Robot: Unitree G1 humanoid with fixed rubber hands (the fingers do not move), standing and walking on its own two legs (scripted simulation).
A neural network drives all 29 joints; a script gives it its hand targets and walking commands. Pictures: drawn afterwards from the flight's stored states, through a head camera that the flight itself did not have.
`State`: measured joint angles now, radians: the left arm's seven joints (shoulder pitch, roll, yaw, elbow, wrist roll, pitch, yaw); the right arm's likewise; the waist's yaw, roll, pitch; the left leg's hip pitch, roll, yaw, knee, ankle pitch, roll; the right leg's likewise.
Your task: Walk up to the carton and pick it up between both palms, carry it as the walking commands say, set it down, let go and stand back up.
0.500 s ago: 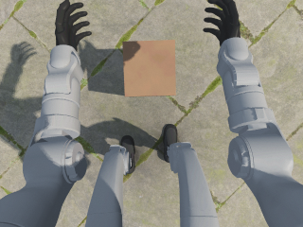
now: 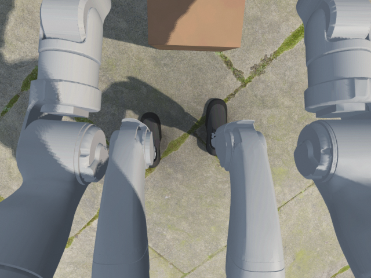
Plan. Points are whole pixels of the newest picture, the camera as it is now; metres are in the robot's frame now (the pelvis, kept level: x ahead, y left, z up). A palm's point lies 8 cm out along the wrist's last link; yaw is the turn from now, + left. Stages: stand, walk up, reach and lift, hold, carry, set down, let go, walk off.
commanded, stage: reach and lift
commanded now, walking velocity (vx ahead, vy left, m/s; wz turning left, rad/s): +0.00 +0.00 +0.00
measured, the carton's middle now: (193, 4) +0.56 -0.01 -0.45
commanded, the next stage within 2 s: none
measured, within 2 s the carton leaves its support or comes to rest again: neither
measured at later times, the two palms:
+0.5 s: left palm out of the picture +0.56 +0.14 -0.29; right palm out of the picture +0.57 -0.16 -0.30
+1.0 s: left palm out of the picture +0.57 +0.15 -0.37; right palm out of the picture +0.57 -0.17 -0.38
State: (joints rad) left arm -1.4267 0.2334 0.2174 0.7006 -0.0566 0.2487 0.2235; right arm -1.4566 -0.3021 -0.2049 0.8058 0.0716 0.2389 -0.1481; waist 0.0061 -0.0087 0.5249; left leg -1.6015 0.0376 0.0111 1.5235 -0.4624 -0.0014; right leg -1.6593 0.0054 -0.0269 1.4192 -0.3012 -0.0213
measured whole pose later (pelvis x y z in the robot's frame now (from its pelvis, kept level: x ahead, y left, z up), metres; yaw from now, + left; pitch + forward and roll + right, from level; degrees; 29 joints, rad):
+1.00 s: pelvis +0.01 -0.01 -0.19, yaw +1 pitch +34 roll +2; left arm -1.57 0.29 0.14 1.04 -0.17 0.13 0.17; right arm -1.60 -0.37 -0.15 1.13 0.20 0.10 -0.15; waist 0.01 -0.01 0.53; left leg -2.14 0.03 0.01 2.19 -0.63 -0.01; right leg -2.26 0.00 -0.02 2.10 -0.43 -0.04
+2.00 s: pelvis +0.01 +0.00 -0.20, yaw +1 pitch +33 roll +2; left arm -1.57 0.29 0.15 1.05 -0.18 0.15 0.10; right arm -1.60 -0.37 -0.07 1.13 0.20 0.11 -0.12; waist 0.01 -0.01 0.52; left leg -2.15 0.03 0.01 2.20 -0.64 -0.01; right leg -2.26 0.00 -0.02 2.11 -0.43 -0.04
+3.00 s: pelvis -0.01 +0.00 -0.20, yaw +2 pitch +26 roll +1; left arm -1.57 0.26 0.17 0.94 -0.18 0.34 0.21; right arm -1.62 -0.37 -0.06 1.05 0.17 0.33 -0.17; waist 0.01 0.02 0.53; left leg -2.06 0.00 0.00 2.22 -0.62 -0.01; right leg -2.16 -0.01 -0.01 2.12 -0.43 -0.03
